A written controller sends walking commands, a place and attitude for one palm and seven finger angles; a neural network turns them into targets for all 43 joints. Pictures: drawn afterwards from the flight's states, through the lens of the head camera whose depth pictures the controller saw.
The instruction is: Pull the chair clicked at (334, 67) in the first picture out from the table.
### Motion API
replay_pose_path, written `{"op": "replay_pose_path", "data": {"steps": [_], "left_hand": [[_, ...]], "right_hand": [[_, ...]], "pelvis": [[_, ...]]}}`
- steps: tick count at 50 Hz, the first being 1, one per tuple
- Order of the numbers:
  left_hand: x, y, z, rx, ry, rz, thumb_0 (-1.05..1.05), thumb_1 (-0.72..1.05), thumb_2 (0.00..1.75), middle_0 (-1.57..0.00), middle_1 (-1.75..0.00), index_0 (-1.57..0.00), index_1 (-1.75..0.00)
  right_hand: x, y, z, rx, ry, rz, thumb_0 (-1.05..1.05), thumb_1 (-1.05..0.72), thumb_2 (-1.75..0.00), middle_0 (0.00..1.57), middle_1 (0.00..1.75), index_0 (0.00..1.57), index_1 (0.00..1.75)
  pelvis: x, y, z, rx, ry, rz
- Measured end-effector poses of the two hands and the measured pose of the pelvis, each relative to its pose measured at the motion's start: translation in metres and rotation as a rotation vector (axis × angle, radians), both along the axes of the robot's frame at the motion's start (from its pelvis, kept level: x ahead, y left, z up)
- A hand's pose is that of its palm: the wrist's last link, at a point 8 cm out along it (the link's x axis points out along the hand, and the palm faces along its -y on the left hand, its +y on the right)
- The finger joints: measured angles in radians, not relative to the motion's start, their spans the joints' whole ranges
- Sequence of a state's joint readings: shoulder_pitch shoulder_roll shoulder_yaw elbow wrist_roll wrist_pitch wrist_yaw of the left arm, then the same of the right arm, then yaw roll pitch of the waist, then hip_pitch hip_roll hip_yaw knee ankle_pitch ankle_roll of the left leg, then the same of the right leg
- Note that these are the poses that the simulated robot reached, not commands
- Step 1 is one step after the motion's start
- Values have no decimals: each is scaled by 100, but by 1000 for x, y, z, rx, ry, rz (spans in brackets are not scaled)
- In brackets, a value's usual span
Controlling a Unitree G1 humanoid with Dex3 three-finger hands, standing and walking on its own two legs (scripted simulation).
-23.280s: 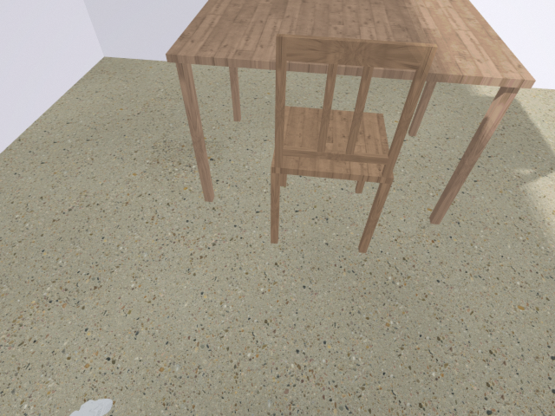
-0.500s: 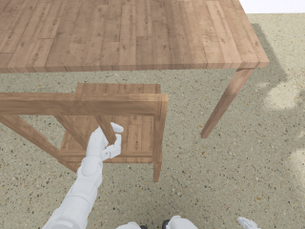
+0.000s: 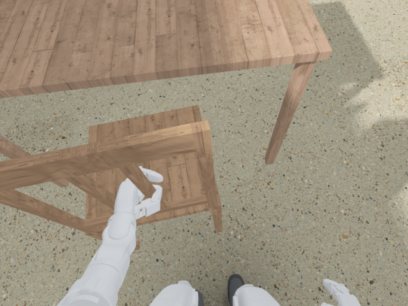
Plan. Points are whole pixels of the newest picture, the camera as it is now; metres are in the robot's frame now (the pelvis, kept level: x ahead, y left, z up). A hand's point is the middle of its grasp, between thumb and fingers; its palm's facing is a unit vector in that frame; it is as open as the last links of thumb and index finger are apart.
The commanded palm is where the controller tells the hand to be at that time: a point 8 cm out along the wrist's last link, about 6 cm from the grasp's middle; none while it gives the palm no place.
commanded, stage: step backward, pulling the chair out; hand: left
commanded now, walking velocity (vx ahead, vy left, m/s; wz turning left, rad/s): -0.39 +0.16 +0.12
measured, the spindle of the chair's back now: (106, 197) +0.33 +0.24 -0.08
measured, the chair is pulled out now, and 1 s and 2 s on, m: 0.13 0.25 0.40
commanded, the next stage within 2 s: none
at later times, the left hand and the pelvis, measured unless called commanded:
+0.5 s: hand (145, 252) +0.22 +0.13 -0.08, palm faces -0.16 -0.97 -0.20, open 5.5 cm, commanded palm +0.23 +0.19 -0.07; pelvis -0.07 +0.04 -0.01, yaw +0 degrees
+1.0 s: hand (141, 266) +0.19 +0.14 -0.08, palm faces -0.08 -0.97 -0.21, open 5.5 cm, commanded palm +0.18 +0.19 -0.06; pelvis -0.12 +0.02 +0.00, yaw +2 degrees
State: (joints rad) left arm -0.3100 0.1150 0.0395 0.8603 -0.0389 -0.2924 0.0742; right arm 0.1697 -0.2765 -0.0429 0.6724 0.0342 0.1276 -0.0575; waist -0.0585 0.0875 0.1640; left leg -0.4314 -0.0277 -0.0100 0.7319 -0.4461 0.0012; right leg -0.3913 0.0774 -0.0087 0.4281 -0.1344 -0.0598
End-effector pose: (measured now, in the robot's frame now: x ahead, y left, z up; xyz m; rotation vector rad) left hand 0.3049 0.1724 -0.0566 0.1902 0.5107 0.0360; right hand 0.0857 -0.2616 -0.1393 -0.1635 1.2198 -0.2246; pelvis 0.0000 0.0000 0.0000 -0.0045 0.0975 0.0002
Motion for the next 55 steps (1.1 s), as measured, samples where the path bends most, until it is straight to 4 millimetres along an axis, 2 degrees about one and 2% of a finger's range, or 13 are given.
{"op": "replay_pose_path", "data": {"steps": [5, 9, 12, 16, 21, 25, 31, 36, 39, 43, 46, 51, 55], "left_hand": [[-12, -10, 1, -12, 16, -6, 3, 67, 73, -29, -107, -50, -145], [-28, -11, 0, -21, 14, -41, 2, 68, 73, -27, -110, -50, -145], [-42, -9, -1, -21, -7, -93, 2, 68, 74, -25, -113, -50, -145], [-66, -1, -2, -25, -18, -148, 1, 68, 74, -23, -116, -50, -145], [-94, 9, -1, -24, -9, -164, 2, 67, 76, -24, -116, -50, -145], [-98, 13, 0, 10, -8, -155, 1, 63, 77, -28, -117, -50, -145], [-92, 13, 0, 47, -6, -132, 0, 59, 79, -33, -119, -50, -145], [-91, 13, 0, 52, -20, -118, 0, 58, 80, -34, -121, -50, -145], [-94, 13, -2, 41, -42, -113, 0, 59, 80, -32, -123, -50, -145], [-108, 15, -1, 16, -23, -93, 0, 63, 77, -26, -123, -50, -145], [-122, 16, 1, 5, 8, -71, 2, 64, 76, -25, -121, -50, -145], [-128, 17, 0, 21, -11, -75, 2, 62, 78, -29, -124, -50, -145], [-128, 17, 0, 18, -7, -76, 2, 62, 79, -28, -125, -50, -145]], "right_hand": [[-5, -16, 8, -43, -24, 11, 1, -90, -90, 20, 30, 20, 30], [-13, -12, 8, -65, -28, 26, 1, -91, -90, 20, 30, 20, 30], [-24, 2, 6, -76, -26, 43, 1, -91, -90, 20, 30, 20, 30], [-44, 33, 8, -44, -19, 41, 1, -91, -90, 19, 30, 20, 30], [-66, 71, -1, 37, -27, 15, 1, -90, -90, 20, 30, 20, 30], [-77, 86, -12, 84, -16, 1, 1, -91, -90, 20, 30, 20, 30], [-83, 60, -17, 46, -31, -5, 0, -92, -90, 20, 30, 21, 30], [-99, 33, -12, -24, -25, 17, 0, -91, -90, 20, 30, 20, 30], [-111, 23, -4, -66, -21, 21, 1, -91, -90, 20, 30, 20, 30], [-126, 20, 11, -88, -24, 11, 1, -91, -90, 20, 30, 20, 30], [-130, 23, 11, -59, -1, 8, 1, -91, -90, 20, 30, 20, 30], [-126, 32, 2, -16, 28, 58, 1, -90, -90, 20, 30, 20, 30], [-116, 36, 1, -26, -5, 88, 1, -90, -90, 20, 30, 20, 30]], "pelvis": [[-20, 4, 2, 12, 24, 30], [-40, 15, 0, 4, 40, 58], [-58, 27, -4, -8, 45, 66], [-75, 38, -2, 34, 24, 30], [-73, 44, -6, 52, -13, 5], [-71, 39, -9, 52, -37, -2], [-78, 28, -11, 39, -32, 11], [-99, 30, -11, 8, -16, 41], [-113, 33, -13, 9, -20, 47], [-116, 33, -7, 23, -19, 29], [-111, 30, -1, 1, -8, 35], [-119, 19, -1, -20, -18, 35], [-134, 22, -2, -25, -20, 54]]}}
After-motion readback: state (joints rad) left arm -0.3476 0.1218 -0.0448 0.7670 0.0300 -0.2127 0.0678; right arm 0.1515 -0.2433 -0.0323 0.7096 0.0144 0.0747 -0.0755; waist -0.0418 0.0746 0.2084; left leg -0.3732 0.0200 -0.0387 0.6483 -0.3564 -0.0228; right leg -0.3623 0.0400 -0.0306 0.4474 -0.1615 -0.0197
